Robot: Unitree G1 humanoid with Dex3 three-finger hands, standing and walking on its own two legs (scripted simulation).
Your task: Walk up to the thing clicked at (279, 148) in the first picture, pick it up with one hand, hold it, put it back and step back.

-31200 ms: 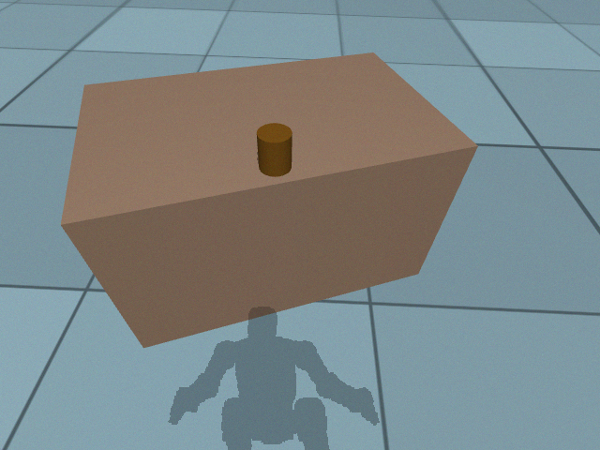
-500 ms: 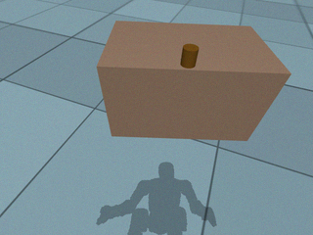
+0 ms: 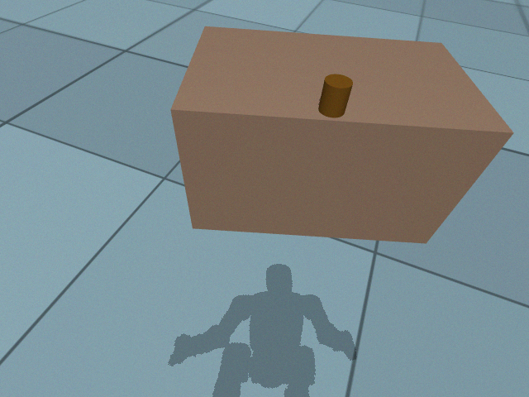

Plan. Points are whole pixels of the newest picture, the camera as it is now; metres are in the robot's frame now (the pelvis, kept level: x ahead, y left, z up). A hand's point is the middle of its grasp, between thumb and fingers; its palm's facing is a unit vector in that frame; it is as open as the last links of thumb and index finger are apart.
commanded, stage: step back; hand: right
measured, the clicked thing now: (334, 96) +1.01 -0.23 -0.07
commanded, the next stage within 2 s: stand in 0.18 s
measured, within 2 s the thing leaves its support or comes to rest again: neither
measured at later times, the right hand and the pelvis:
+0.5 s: hand out of the picture +0.10 -0.26 -0.14, palm faces +0.00 +0.94 -0.34, open 7.3 cm; pelvis +0.01 +0.00 +0.01, yaw -1 degrees
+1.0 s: hand out of the picture +0.08 -0.26 -0.14, palm faces -0.01 +0.94 -0.33, open 7.3 cm; pelvis +0.01 -0.01 +0.01, yaw -1 degrees
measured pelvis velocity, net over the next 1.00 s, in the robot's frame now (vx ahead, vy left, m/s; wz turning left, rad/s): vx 0.01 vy -0.01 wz -0.01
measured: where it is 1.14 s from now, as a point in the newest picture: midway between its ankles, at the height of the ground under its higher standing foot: outside the picture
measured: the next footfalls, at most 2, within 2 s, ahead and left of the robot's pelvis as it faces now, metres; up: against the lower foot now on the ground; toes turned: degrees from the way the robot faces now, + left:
none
